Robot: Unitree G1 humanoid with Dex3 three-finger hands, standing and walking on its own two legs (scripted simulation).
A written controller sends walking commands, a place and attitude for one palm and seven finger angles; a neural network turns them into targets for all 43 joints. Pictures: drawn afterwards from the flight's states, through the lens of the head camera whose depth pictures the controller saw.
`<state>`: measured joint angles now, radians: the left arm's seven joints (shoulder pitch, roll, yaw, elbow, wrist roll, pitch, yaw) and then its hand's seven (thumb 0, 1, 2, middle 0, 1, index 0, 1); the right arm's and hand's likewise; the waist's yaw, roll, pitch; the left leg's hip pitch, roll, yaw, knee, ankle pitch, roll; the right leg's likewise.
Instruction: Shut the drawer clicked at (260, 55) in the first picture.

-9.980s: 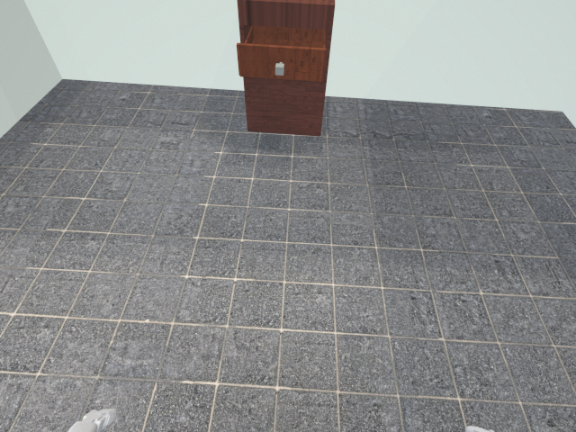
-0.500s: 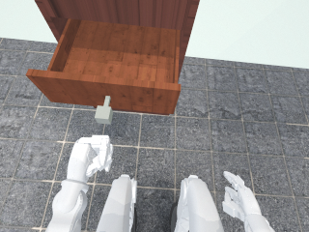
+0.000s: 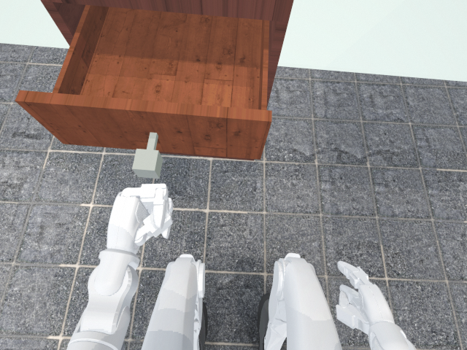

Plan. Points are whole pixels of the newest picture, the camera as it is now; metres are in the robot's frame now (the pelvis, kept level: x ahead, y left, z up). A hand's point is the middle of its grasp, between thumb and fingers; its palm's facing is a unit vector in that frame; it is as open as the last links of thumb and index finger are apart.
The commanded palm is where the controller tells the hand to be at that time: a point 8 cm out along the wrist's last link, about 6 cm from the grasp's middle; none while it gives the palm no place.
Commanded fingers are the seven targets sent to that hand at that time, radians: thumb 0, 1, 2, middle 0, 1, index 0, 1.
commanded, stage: bring the fist close to the handle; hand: left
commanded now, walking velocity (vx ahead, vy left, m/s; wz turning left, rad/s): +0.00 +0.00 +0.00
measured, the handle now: (150, 153) +0.43 +0.16 -0.01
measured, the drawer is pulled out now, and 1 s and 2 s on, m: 0.21 0.19 0.04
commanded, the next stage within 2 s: push the drawer shut in 0.16 s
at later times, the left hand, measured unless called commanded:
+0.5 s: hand (168, 199) +0.35 +0.12 -0.01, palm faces -0.10 -0.99 -0.04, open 3.3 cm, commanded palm +0.34 +0.17 -0.01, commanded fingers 0.00 0.90 0.90 -1.40 -1.60 -1.40 -1.60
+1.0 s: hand (172, 183) +0.38 +0.12 -0.01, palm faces -0.10 -0.99 -0.06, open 3.3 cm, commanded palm +0.40 +0.17 -0.01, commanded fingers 0.00 0.90 0.90 -1.40 -1.60 -1.40 -1.60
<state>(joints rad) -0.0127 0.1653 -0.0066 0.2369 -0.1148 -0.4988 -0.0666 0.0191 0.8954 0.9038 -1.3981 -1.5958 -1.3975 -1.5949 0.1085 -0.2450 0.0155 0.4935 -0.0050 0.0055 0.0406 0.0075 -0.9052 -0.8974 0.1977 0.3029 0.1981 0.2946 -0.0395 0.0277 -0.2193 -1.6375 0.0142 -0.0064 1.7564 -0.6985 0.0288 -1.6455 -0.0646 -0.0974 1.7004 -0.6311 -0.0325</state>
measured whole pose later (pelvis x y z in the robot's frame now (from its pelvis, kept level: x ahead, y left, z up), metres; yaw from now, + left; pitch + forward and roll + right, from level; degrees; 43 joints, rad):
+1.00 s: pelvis -0.03 +0.00 -0.01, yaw +0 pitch +32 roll -4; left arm -0.40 0.23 0.04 0.56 -0.09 -0.53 -0.05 0.02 0.89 0.90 -1.45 -1.60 -1.43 -1.60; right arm 0.11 -0.26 0.04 0.55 -0.01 0.01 0.00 0.01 -0.90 -0.90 0.20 0.30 0.20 0.29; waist -0.08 0.02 -0.20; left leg -1.70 0.00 -0.02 1.78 -0.64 0.03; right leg -1.69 -0.08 -0.11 1.72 -0.58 -0.03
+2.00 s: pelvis -0.03 +0.00 -0.03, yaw -2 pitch +37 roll -5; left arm -1.02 0.41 0.30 1.13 0.03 -0.54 -0.05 0.02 0.89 0.90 -1.48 -1.60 -1.47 -1.60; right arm 0.22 -0.26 0.07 0.57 -0.07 0.12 0.04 0.00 -0.91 -0.90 0.20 0.30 0.20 0.29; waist -0.22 0.04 -0.17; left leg -1.82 0.02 -0.02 1.83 -0.65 0.04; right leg -1.82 -0.05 -0.11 1.74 -0.56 -0.03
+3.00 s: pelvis -0.06 +0.02 -0.05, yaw -4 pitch +37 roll -8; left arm -1.29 0.61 0.34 1.32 0.14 -0.44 -0.02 0.02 0.89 0.90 -1.50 -1.60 -1.51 -1.60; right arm 0.31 -0.27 0.14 0.58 -0.09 0.08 0.06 0.00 -0.90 -0.90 0.20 0.30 0.20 0.29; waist -0.36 0.04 -0.11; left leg -1.94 0.02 -0.05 1.88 -0.58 0.06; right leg -1.91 -0.04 -0.13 1.74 -0.48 -0.01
